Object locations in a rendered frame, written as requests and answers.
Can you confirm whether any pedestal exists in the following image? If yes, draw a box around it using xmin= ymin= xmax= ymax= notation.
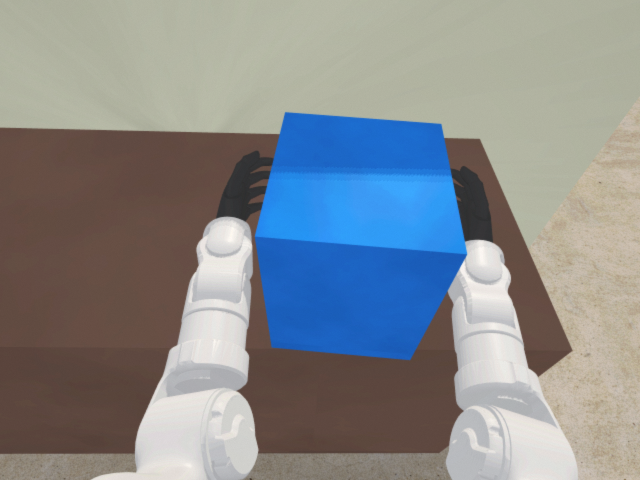
xmin=0 ymin=128 xmax=573 ymax=454

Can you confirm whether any left robot upper arm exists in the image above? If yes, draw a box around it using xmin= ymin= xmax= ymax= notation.
xmin=91 ymin=388 xmax=258 ymax=480

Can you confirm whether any carton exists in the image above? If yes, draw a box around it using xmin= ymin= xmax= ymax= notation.
xmin=255 ymin=112 xmax=467 ymax=360

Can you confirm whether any right robot forearm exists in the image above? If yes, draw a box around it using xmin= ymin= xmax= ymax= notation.
xmin=448 ymin=240 xmax=578 ymax=480

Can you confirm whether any robot left hand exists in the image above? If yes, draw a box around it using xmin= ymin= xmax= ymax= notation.
xmin=216 ymin=151 xmax=274 ymax=222

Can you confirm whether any left robot forearm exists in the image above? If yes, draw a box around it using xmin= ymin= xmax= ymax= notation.
xmin=135 ymin=217 xmax=253 ymax=467

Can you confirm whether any robot right hand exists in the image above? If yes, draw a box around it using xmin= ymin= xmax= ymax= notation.
xmin=450 ymin=166 xmax=493 ymax=243

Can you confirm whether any right robot upper arm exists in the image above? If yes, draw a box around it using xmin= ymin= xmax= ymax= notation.
xmin=446 ymin=404 xmax=577 ymax=480

